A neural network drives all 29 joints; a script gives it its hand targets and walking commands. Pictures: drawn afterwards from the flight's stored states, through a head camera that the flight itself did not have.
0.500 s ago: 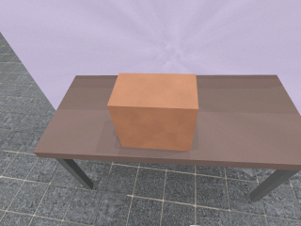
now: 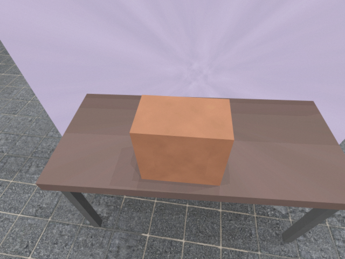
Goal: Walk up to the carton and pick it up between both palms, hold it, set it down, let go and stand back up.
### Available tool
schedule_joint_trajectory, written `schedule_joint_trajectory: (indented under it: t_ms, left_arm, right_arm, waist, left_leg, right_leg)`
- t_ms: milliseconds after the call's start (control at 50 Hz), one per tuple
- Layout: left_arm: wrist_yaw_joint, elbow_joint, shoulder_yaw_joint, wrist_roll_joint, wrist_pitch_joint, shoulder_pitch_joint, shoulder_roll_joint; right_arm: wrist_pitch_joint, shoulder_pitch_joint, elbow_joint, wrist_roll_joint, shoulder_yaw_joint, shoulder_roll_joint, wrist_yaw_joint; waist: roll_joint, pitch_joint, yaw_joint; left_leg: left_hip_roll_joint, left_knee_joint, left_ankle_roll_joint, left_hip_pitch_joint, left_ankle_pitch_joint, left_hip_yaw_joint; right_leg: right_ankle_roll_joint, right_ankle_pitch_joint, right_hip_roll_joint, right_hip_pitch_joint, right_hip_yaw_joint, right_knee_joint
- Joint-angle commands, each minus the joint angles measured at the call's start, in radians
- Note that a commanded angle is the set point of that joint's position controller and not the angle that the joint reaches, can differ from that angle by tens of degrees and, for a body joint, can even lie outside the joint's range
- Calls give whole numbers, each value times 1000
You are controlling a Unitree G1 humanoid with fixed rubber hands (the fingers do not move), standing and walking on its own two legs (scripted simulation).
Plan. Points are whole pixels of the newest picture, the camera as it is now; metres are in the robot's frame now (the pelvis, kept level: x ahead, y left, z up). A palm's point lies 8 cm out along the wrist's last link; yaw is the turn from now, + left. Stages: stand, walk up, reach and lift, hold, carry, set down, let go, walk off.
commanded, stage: walk up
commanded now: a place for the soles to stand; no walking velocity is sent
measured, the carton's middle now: (182, 141) +0.50 +0.00 -0.07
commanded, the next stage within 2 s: none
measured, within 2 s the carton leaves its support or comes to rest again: neither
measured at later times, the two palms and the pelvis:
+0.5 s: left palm out of the picture +0.01 +0.28 -0.13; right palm out of the picture +0.00 -0.26 -0.14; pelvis +0.00 +0.02 -0.01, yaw -4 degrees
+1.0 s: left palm out of the picture +0.14 +0.28 -0.13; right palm out of the picture +0.03 -0.19 -0.14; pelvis +0.05 +0.05 +0.00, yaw -5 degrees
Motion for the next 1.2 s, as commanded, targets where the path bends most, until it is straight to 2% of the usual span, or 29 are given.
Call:
schedule_joint_trajectory:
  t_ms: [0, 260, 280, 320, 340, 380, 420, 460, 480, 500, 520, 540, 580, 620, 660, 680, 700, 720, 740, 760, 780, 800, 820, 840, 880, 920, 980, 1120, 1180]
  left_arm:
    - [5, -31, 20, 1, -12, 16, 127]
    - [8, 0, 16, -5, -10, 31, 139]
    - [17, -3, 32, 19, -10, 123, 145]
    - [34, 1, 61, 17, 0, 167, 222]
    - [41, -4, 71, 15, 7, 175, 241]
    - [49, -14, 76, 21, 9, 163, 232]
    - [45, -43, 75, 24, 6, 94, 211]
    - [29, -86, 58, 28, 6, 4, 162]
    - [19, -101, 46, 27, 5, -6, 121]
    - [17, -105, 32, 19, 2, -2, 69]
    - [25, -97, 31, 21, -1, 35, 62]
    - [29, -83, 31, 21, -4, 70, 67]
    - [35, -77, 33, 20, -16, 78, 68]
    - [41, -91, 32, 18, -30, 104, 55]
    - [36, -97, 30, 25, -35, 138, 61]
    - [38, -91, 39, 34, -32, 186, 93]
    - [37, -82, 56, 30, -21, 209, 159]
    - [34, -65, 70, 10, -5, 200, 185]
    - [31, -62, 67, 4, 2, 167, 182]
    - [29, -67, 62, 5, 5, 127, 171]
    - [27, -79, 57, 12, 6, 78, 170]
    - [23, -94, 50, 18, 1, 31, 162]
    - [15, -104, 39, 19, -6, -5, 127]
    - [10, -97, 26, 17, -13, -10, 88]
    - [16, -78, 15, 15, -19, 4, 55]
    - [21, -61, 17, 15, -21, 7, 54]
    - [28, -47, 23, 15, -18, 6, 66]
    - [32, -5, 36, 16, 1, 26, 104]
    - [28, -1, 28, 16, 3, -13, 92]
  right_arm:
    - [-10, 45, -20, -2, -25, -142, -5]
    - [-9, 74, 30, -3, -15, -141, -7]
    - [1, 83, 15, -43, -40, -209, 3]
    - [15, 92, -13, -53, -35, -173, 10]
    - [18, 102, -23, -54, -29, -153, 14]
    - [18, 112, -40, -56, -29, -145, 16]
    - [7, 169, -37, -51, -33, -148, 12]
    - [-8, 200, -44, -49, -41, -152, 9]
    - [-13, 201, -51, -45, -52, -190, 5]
    - [-10, 171, -47, -20, -63, -226, -1]
    - [0, 125, -46, -12, -65, -235, -5]
    - [4, 102, -51, -16, -61, -214, -7]
    - [6, 128, -52, -40, -57, -183, -8]
    - [9, 119, -54, -50, -53, -186, 1]
    - [-1, 121, -46, -36, -39, -170, 6]
    - [-8, 130, -51, -31, -27, -147, 8]
    - [-8, 169, -53, -31, -15, -115, 2]
    - [7, 200, -38, -35, -14, -110, -9]
    - [13, 174, -48, -42, -20, -130, -15]
    - [8, 165, -56, -40, -22, -136, -16]
    - [-1, 192, -49, -33, -20, -134, -11]
    - [-11, 223, -38, -29, -24, -137, -6]
    - [-22, 226, -27, -20, -37, -160, -5]
    - [-29, 217, -18, -10, -46, -179, -5]
    - [-32, 205, -12, -11, -46, -159, -8]
    - [-29, 215, -10, -20, -46, -138, -15]
    - [-22, 206, -16, -22, -52, -137, -20]
    - [-11, 186, -34, -23, -55, -132, -23]
    - [-11, 193, -30, -20, -58, -136, -22]
  waist:
    - [4, -5, -5]
    - [-11, 26, -7]
    - [32, 6, 14]
    - [-71, 48, 14]
    - [-105, 68, 14]
    - [-141, 78, 5]
    - [-163, 38, -35]
    - [-102, 17, -80]
    - [-8, 30, -87]
    - [87, 54, -66]
    - [111, 103, -40]
    - [104, 118, -25]
    - [117, 99, -36]
    - [140, 24, -11]
    - [95, -55, 23]
    - [50, -89, 38]
    - [-25, -80, 23]
    - [-82, -42, 19]
    - [-97, 10, 17]
    - [-102, 34, 7]
    - [-101, 35, -17]
    - [-89, 24, -43]
    - [-40, 40, -43]
    - [3, 26, -28]
    - [37, 6, -22]
    - [70, -12, -26]
    - [93, -26, -22]
    - [49, -12, -2]
    - [36, 26, -17]
  left_leg:
    - [124, -133, 39, -47, 130, -110]
    - [115, -152, 35, -54, 9, -98]
    - [84, -77, 25, -64, -176, -29]
    - [46, 49, -1, -203, -256, -27]
    - [35, 100, -8, -248, -252, -36]
    - [50, 169, -7, -275, -230, -71]
    - [68, 119, 1, -186, -134, -94]
    - [89, -83, 20, -43, -16, -108]
    - [154, -215, 37, 12, -109, -223]
    - [245, -321, 51, 12, -259, -369]
    - [289, -310, 67, -46, -241, -363]
    - [270, -281, 85, -33, -146, -317]
    - [220, -187, 90, 43, 197, -214]
    - [181, -60, 93, 61, 506, -112]
    - [173, 3, 61, -55, 437, -91]
    - [143, 57, 31, -162, 331, -76]
    - [86, 122, -20, -231, 159, -60]
    - [66, 155, -45, -197, -53, -84]
    - [63, 142, -42, -212, -141, -108]
    - [70, 99, -35, -224, -144, -124]
    - [84, 8, -22, -189, -64, -132]
    - [98, -90, -2, -108, 57, -156]
    - [126, -141, 6, -44, 186, -203]
    - [159, -150, 7, -1, 337, -234]
    - [172, -97, 0, 83, 582, -201]
    - [156, -69, -16, 110, 669, -166]
    - [131, -46, -32, 73, 658, -136]
    - [105, -32, -53, -92, 404, -161]
    - [108, -83, -37, -63, 349, -185]
  right_leg:
    - [-68, 143, -64, 31, 72, -64]
    - [-66, 42, -61, 2, 116, -108]
    - [-91, -121, -75, 16, 171, -114]
    - [-155, -395, -171, 24, 381, -227]
    - [-184, -460, -216, 25, 456, -278]
    - [-215, -408, -252, 7, 497, -288]
    - [-194, -315, -220, -47, 425, -255]
    - [-123, -267, -127, -145, 295, -164]
    - [-69, -209, -26, -219, 178, -28]
    - [-36, -181, 89, -266, 32, 132]
    - [-41, -255, 60, -240, 8, 158]
    - [-47, -248, 44, -240, 16, 188]
    - [-59, -187, 40, -240, -10, 180]
    - [-73, -8, 36, -117, -52, 56]
    - [-98, 204, 8, 110, 0, -42]
    - [-126, 284, -73, 238, 111, -31]
    - [-198, 274, -201, 256, 279, -56]
    - [-282, 165, -288, 155, 384, -109]
    - [-297, 91, -303, 107, 411, -145]
    - [-280, 69, -292, 91, 387, -158]
    - [-238, 72, -258, 70, 332, -147]
    - [-175, 87, -197, 19, 251, -113]
    - [-115, 147, -97, -32, 128, -38]
    - [-83, 183, -32, -33, 36, 32]
    - [-74, 167, -14, -46, -22, 26]
    - [-82, 218, -15, -23, -35, 29]
    - [-95, 265, -29, 44, -35, 31]
    - [-141, 246, -106, 169, 57, 12]
    - [-121, 179, -89, 102, 35, 5]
